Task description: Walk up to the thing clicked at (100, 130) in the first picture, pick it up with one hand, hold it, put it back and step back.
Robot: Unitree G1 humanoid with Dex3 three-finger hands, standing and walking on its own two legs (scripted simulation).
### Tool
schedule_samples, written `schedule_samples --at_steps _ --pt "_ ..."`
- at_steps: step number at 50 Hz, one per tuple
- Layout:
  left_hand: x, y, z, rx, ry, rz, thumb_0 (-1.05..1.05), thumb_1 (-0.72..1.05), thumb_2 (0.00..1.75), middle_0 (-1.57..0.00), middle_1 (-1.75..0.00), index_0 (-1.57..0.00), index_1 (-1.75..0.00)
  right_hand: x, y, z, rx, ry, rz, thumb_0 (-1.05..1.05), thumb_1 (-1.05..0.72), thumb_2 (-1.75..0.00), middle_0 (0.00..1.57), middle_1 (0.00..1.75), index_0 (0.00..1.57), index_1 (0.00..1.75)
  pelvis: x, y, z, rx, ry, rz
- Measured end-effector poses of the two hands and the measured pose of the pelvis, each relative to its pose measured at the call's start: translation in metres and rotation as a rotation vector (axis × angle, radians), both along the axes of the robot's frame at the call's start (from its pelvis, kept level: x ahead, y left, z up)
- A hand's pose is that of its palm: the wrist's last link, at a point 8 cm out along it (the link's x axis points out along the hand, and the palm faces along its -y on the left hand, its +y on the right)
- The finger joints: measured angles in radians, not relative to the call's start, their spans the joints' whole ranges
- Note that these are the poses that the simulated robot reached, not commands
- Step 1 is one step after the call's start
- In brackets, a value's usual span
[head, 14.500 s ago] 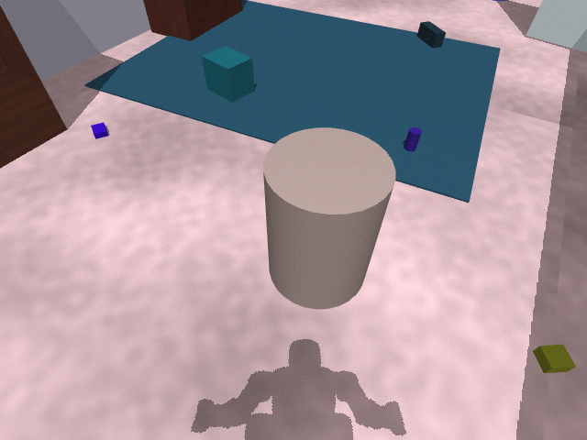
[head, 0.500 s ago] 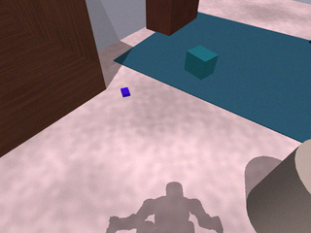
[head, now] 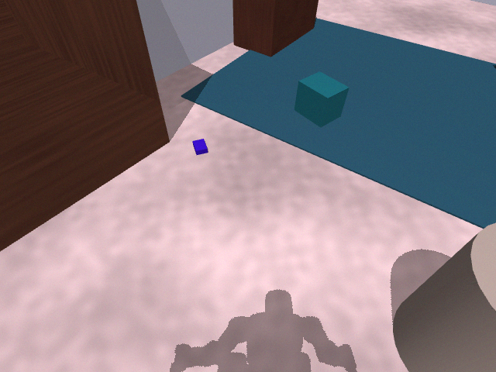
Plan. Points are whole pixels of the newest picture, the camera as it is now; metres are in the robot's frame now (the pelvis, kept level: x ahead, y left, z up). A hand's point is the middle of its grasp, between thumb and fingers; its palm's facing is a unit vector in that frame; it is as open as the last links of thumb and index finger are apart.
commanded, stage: stand
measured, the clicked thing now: (200, 146) +1.47 +0.28 -0.77
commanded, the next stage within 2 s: walk up in 0.88 s
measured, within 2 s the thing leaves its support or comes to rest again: neither
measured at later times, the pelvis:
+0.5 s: pelvis +0.00 +0.00 +0.00, yaw +0 degrees
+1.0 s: pelvis +0.01 +0.00 -0.01, yaw +1 degrees
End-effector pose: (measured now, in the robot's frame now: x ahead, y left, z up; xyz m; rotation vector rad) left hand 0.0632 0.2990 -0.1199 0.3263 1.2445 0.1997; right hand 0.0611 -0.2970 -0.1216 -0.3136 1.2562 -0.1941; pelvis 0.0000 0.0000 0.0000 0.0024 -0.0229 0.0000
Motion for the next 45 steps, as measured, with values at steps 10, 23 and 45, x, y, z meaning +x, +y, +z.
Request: schedule_samples --at_steps 10,23,45 --pt "0.002 0.0 0.0 0.003 -0.004 0.003 0.0 0.9 0.89 -0.21 -0.3 -0.2 -0.3 0.004 0.0 0.0 0.001 -0.009 0.0 0.01 -0.91 -0.9 0.2 0.3 0.21 0.3 0.002 -0.001 0.0 -0.001 -0.004 0.0" --pt "0.002 0.0 0.001 0.004 -0.013 0.003 0.0 0.9 0.89 -0.21 -0.3 -0.2 -0.3 0.005 0.0 0.001 0.0 -0.023 0.004 0.01 -0.91 -0.9 0.2 0.3 0.21 0.3 -0.001 -0.001 0.0 -0.001 -0.009 -0.001" --pt "-0.005 0.001 0.0 -0.007 0.003 0.002 0.0 0.9 0.89 -0.21 -0.3 -0.2 -0.3 -0.008 0.0 0.0 0.005 0.002 -0.006 0.01 -0.91 -0.9 0.2 0.3 0.21 0.3 -0.003 0.0 0.0 0.0 -0.004 -0.002"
